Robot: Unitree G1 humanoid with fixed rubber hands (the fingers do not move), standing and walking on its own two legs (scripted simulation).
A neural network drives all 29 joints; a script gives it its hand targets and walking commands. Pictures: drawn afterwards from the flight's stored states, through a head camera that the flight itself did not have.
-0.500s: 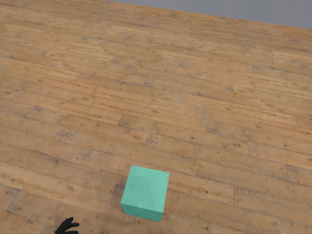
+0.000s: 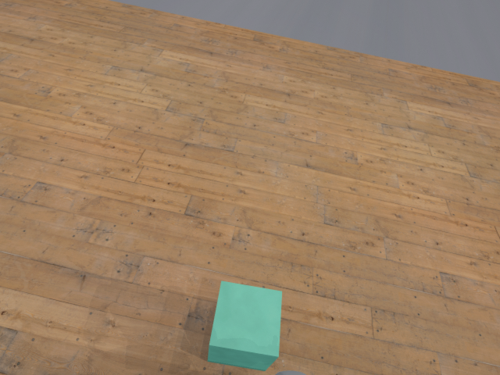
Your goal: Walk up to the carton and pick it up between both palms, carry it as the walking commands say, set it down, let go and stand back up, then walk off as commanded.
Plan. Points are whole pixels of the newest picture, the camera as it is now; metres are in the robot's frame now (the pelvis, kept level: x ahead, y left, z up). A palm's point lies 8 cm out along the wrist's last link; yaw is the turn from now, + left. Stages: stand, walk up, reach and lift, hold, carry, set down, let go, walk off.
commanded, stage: walk up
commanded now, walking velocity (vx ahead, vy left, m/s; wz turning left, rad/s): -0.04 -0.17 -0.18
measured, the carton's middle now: (243, 327) +0.38 -0.05 -0.65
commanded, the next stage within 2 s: stand in 0.70 s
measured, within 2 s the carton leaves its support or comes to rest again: neither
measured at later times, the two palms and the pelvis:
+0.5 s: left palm out of the picture +0.08 +0.18 -0.11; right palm out of the picture +0.02 -0.31 -0.15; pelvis -0.01 -0.06 +0.00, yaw -4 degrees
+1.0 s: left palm out of the picture +0.01 +0.18 -0.14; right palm out of the picture +0.00 -0.29 -0.14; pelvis -0.01 -0.05 +0.00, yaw -4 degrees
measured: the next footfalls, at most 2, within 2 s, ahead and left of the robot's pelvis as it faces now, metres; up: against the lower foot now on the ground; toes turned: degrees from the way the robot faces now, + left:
right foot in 0.32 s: -0.05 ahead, -0.17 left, +0.00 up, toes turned -7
left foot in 0.62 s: +0.03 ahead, +0.06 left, +0.00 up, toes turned -9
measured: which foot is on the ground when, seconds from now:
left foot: down 0.00-0.30, up 0.32-0.60, down 0.62-1.00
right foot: up 0.00-0.30, down 0.32-1.00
